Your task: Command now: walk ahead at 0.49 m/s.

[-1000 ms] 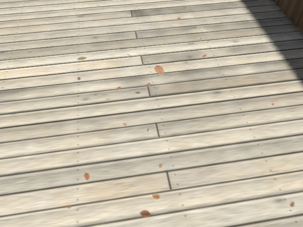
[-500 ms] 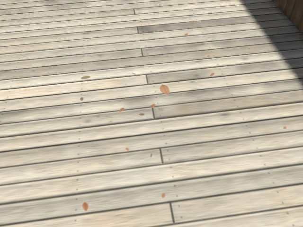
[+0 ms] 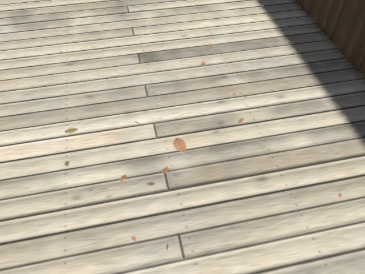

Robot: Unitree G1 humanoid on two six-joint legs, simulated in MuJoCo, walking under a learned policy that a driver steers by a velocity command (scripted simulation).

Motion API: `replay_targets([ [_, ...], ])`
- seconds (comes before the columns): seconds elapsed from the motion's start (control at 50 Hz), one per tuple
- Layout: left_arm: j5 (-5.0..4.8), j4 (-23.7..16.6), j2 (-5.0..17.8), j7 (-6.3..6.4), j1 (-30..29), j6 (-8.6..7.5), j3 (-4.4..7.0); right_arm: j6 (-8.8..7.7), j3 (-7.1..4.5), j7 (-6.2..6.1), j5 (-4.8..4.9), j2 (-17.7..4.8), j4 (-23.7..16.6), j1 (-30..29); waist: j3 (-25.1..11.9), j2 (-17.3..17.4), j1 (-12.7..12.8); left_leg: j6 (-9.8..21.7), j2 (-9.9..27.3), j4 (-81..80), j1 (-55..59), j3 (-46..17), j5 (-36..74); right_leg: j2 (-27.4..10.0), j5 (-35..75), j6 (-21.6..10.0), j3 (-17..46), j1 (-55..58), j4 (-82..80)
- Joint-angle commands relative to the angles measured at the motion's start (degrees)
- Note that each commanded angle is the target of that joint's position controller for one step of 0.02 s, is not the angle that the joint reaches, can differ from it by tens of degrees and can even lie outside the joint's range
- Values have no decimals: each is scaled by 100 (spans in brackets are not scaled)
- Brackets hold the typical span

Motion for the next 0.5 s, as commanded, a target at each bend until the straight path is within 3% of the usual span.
replay_targets([
  [0.02, 70, -243, 254, 37, 189, 22, 73, -100, -122, -113, 10, -762, -318, -235, 311, 427, 268, 983, 1603, -1163, -603, -1184, 415, -239, 923, 154, 10, -111, -832],
  [0.1, 16, -482, 162, -35, -738, -43, 33, -25, -150, -196, 102, -923, -219, 225, 311, 440, -70, 726, 1512, -1061, -115, -904, 488, 29, 1756, 201, -217, 94, -2476],
  [0.2, -58, -766, 254, -209, -1424, -97, 18, 96, -184, -209, 153, -976, -27, 639, 465, 526, -270, 643, 1882, -639, 829, -1028, 339, 189, 1229, 80, -243, 61, -3325],
  [0.24, -58, -791, 384, -265, -1267, -148, 60, 158, -219, -222, 156, -1047, -20, 577, 373, 608, -106, 549, 2012, -312, 1073, -1104, 669, 290, 769, -83, -301, 417, -3559],
  [0.26, -52, -719, 497, -271, -924, -171, 122, 190, -226, -225, 151, -1084, -46, 457, 191, 663, 125, 466, 1955, 85, 1072, -1030, 1394, 439, 618, -183, -434, 958, -3680],
  [0.28, -43, -474, 717, -251, -128, -184, 254, 221, -189, -223, 119, -994, -80, 366, -269, 599, 514, 331, 1658, 1023, 936, -785, 2301, 627, 588, -334, -570, 1993, -3792],
  [0.3, 3, -197, 1165, -204, 1058, -193, 409, 216, -84, -220, 30, -762, -223, 315, -1138, 197, 950, 116, 1299, 2696, 12, -441, 1871, -60, 704, -695, 192, 3724, -3655],
  [0.32, 61, -36, 1737, -210, 1731, -136, 555, 83, 120, -167, 38, -76, -276, 943, -1906, -1279, 802, -332, 282, 4945, -2465, -91, -541, -1400, -192, -1579, 2744, 5950, -4100],
  [0.34, 52, -39, 1214, -223, 1738, -137, 405, -66, 48, -144, 133, -426, -205, 826, -2109, -1176, 857, -249, 313, 5859, -3203, -978, -2325, -1580, -566, -1613, 3890, 6017, -4776],
  [0.36, 32, -140, 912, -223, 1184, -150, 297, -149, -78, -120, 273, -896, -378, 332, -1290, -835, 734, -114, 655, 6106, -3621, -1049, -1974, -1425, -469, -1328, 3082, 5309, -4820],
  [0.38, 36, -284, 719, -227, 621, -138, 222, -154, -89, -146, 276, -926, -477, -27, -849, -382, 551, -86, 982, 5913, -3447, -871, -1437, -1196, 21, -1175, 2265, 4476, -4930],
  [0.4, 62, -327, 549, -262, 274, -137, 169, -118, -111, -178, 187, -842, -509, -216, -464, -84, 394, -113, 1162, 5528, -3236, -801, -1062, -952, 427, -1107, 1731, 3742, -5161],
  [0.42, 96, -320, 416, -282, 125, -159, 126, -33, -144, -201, 136, -766, -500, -144, -342, -189, 199, -126, 1335, 5194, -2864, -831, -811, -742, 667, -1004, 1326, 3294, -5345],
  [0.44, 105, -270, 363, -298, 98, -168, 122, 62, -134, -205, 150, -616, -434, 9, -267, -247, 103, -163, 1355, 5058, -2629, -804, -672, -627, 807, -979, 1027, 3042, -5507],
  [0.46, 109, -196, 409, -291, 186, -191, 140, 139, -126, -211, 169, -497, -381, 116, -205, -234, 57, -200, 1349, 4989, -2572, -770, -570, -580, 1080, -1002, 764, 2910, -5606],
  [0.5, 147, -48, 561, -235, 399, -220, 193, 220, -151, -229, 182, -480, -453, -60, -25, -131, 58, -261, 1336, 4734, -2878, -873, -193, -584, 1553, -1013, 370, 2902, -5728],
])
